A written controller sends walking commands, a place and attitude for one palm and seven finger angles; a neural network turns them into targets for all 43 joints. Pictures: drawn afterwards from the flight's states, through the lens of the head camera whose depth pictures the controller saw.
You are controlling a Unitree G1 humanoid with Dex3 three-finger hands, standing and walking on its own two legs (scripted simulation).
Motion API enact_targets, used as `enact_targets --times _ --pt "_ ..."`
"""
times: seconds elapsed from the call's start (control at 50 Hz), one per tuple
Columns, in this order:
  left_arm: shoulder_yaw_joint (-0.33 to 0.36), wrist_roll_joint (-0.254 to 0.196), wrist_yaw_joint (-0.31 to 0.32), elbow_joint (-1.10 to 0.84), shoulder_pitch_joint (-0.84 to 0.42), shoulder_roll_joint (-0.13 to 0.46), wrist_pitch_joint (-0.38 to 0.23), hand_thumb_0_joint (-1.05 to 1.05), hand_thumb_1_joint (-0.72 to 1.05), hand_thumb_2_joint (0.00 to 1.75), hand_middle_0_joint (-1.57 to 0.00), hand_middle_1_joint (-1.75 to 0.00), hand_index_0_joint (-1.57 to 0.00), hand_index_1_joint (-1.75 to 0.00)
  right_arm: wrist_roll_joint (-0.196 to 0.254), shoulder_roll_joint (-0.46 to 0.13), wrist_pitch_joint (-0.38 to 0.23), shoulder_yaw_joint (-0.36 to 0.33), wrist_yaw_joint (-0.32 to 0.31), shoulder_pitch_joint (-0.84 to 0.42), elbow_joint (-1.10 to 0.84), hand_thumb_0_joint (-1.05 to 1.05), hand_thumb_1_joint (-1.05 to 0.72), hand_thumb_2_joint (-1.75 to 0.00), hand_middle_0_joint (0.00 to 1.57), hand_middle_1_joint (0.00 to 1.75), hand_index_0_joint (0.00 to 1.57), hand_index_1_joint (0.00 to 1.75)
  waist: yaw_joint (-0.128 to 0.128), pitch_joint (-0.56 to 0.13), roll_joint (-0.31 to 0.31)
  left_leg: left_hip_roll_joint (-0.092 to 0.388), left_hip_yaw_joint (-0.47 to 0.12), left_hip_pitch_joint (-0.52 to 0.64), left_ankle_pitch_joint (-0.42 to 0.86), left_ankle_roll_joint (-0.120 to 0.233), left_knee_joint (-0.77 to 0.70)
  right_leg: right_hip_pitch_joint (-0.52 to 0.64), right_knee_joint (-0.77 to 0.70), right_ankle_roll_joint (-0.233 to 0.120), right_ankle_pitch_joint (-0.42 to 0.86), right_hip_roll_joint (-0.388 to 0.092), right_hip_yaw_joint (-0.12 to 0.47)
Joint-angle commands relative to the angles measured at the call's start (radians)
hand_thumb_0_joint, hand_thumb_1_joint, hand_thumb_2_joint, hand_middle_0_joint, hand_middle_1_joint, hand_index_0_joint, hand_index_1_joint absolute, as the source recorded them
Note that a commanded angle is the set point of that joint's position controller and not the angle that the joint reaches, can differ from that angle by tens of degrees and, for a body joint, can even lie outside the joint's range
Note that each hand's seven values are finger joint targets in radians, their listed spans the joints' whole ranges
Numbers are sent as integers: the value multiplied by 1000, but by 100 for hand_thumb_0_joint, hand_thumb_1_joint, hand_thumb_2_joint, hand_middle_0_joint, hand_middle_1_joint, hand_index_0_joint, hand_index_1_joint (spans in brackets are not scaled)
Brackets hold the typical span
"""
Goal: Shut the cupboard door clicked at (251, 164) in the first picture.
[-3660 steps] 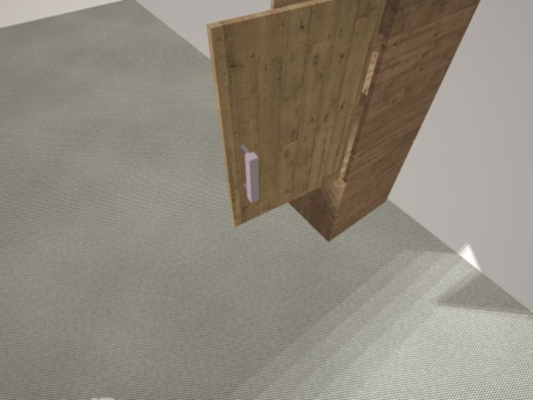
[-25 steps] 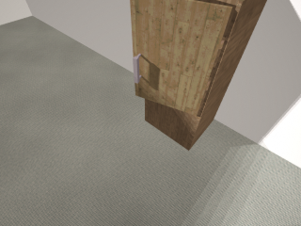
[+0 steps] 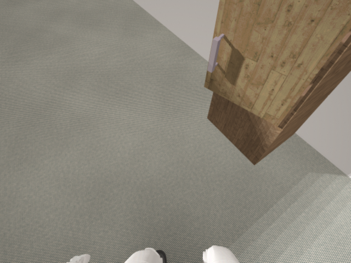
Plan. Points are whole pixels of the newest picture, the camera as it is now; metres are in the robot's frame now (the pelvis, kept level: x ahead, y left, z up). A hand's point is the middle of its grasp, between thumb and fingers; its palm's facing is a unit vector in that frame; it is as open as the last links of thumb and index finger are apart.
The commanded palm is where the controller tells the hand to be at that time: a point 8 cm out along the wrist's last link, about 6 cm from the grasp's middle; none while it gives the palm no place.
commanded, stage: walk to a spot facing it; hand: left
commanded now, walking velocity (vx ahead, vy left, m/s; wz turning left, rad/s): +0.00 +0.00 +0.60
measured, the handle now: (216, 53) +0.89 -0.15 -0.10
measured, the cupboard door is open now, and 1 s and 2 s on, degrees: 16 16 16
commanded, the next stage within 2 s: turn to face it in 1.64 s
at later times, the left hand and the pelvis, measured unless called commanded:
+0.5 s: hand out of the picture +0.00 +0.14 -0.14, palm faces +0.33 -0.90 -0.29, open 7.4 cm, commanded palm none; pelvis +0.00 -0.07 +0.01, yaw +21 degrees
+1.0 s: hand out of the picture +0.01 +0.20 -0.14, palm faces +0.58 -0.77 -0.26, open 7.4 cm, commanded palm none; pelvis +0.05 -0.03 +0.01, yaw +37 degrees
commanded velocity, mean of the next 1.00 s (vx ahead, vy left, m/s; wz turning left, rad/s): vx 0.13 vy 0.00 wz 0.59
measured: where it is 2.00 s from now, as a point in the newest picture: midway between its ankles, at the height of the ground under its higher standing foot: (161, 237)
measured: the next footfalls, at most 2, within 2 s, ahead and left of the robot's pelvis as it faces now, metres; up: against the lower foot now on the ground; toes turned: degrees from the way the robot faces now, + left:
right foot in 0.26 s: +0.04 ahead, -0.17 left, +0.00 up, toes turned +10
left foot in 0.66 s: -0.03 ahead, +0.07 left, +0.00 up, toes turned +33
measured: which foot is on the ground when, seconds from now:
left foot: down 0.00-0.26, up 0.28-0.64, down 0.66-1.00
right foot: up 0.00-0.24, down 0.26-0.68, up 0.70-1.00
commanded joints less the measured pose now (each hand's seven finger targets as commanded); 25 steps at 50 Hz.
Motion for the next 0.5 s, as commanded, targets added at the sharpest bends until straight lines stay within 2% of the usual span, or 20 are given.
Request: enact_targets --times 0.0,0.06,0.12,0.14,0.16,0.18,0.2,0.22,0.24,0.26,0.28,0.3,0.32,0.34,0.38,0.42,0.48 --pt "17 -2 0 -87 34 75 -30 0 90 90 -20 -30 -20 -30 2 -207 -16 -51 -13 63 -61 0 -90 -90 20 30 20 30 0 -230 45 263 -398 230 53 100 -270 -49 -95 18 33 8 41" --pt "14 -3 4 -109 13 72 -26 0 90 90 -20 -30 -20 -30 0 -210 -6 -60 -7 64 -64 0 -90 -90 20 30 20 30 -9 -217 91 254 -425 215 45 105 -268 -22 -187 21 14 27 36" --pt "11 -6 6 -121 32 79 -26 0 90 90 -20 -30 -20 -30 -1 -216 3 -68 -1 38 -79 0 -90 -90 20 30 20 30 0 -223 155 223 -440 190 74 90 -255 62 -321 14 9 56 29" --pt "11 -8 7 -118 53 84 -25 0 90 90 -20 -30 -20 -30 0 -217 7 -71 2 20 -88 0 -90 -90 20 30 20 30 10 -221 183 210 -441 158 59 81 -255 113 -374 9 14 67 21" --pt "14 -10 9 -112 83 90 -25 0 90 90 -20 -30 -20 -30 1 -212 10 -73 4 3 -94 0 -90 -90 20 30 20 30 22 -218 187 189 -442 119 43 67 -250 174 -447 3 34 81 14" --pt "18 -10 10 -101 129 110 -28 0 90 90 -20 -30 -20 -30 5 -209 13 -74 5 -19 -104 0 -90 -90 20 30 20 30 47 -220 170 159 -429 60 17 43 -226 272 -557 -1 94 86 10" --pt "27 -8 12 -91 183 128 -32 0 90 90 -20 -30 -20 -30 11 -187 17 -76 8 -47 -118 0 -90 -90 20 30 20 30 75 -221 129 107 -382 -37 -72 -2 -189 390 -700 -14 147 60 10" --pt "42 6 17 -96 199 198 -39 0 90 90 -20 -30 -20 -30 21 -133 20 -73 13 -42 -126 0 -90 -90 20 30 20 30 84 -206 -78 1 -267 -191 -221 -70 5 474 -846 -76 26 -124 197" --pt "48 18 21 -120 140 263 -40 0 90 90 -20 -30 -20 -30 19 -96 15 -72 14 -49 -142 0 -90 -90 20 30 20 30 84 -138 -300 -97 -101 -295 -347 -123 346 365 -944 -193 -28 -399 494" --pt "27 6 26 -141 42 228 -41 0 90 90 -20 -30 -20 -30 4 -149 19 -77 21 -35 -133 0 -90 -90 20 30 20 30 31 -87 -188 -21 -148 -240 -337 -103 542 199 -927 -208 28 -410 397" --pt "23 4 30 -160 -27 176 -47 0 90 90 -20 -30 -20 -30 3 -133 27 -80 26 8 -120 0 -90 -90 20 30 20 30 -13 -88 -139 -6 -149 -217 -283 -101 614 165 -904 -199 89 -356 310" --pt "19 1 27 -162 -50 150 -53 0 90 90 -20 -30 -20 -30 3 -114 32 -74 29 10 -102 0 -90 -90 20 30 20 30 -24 -68 -160 16 -118 -222 -237 -113 664 193 -850 -185 247 -286 236" --pt "9 -1 23 -159 -48 133 -59 0 90 90 -20 -30 -20 -30 6 -118 32 -70 35 11 -96 0 -90 -90 20 30 20 30 -32 -66 -158 34 -94 -222 -193 -125 681 231 -791 -173 438 -244 129" --pt "8 -1 23 -153 -23 127 -66 0 90 90 -20 -30 -20 -30 10 -110 29 -62 37 11 -102 0 -90 -90 20 30 20 30 -27 -91 -164 36 -73 -225 -180 -134 655 293 -751 -166 593 -231 67" --pt "16 0 26 -133 47 139 -68 0 90 90 -20 -30 -20 -30 16 -98 31 -54 41 -34 -119 0 -90 -90 20 30 20 30 4 -113 -178 40 -37 -223 -179 -140 580 381 -717 -149 731 -229 11" --pt "23 1 26 -115 125 158 -67 0 90 90 -20 -30 -20 -30 14 -88 33 -45 41 -89 -133 0 -90 -90 20 30 20 30 42 -129 -177 44 -8 -203 -204 -142 490 448 -690 -151 805 -243 -4" --pt "30 4 24 -93 185 174 -63 0 90 90 -20 -30 -20 -30 16 -80 29 -33 41 -144 -148 0 -90 -90 20 30 20 30 75 -145 -209 51 28 -167 -236 -133 341 517 -656 -152 881 -263 -24"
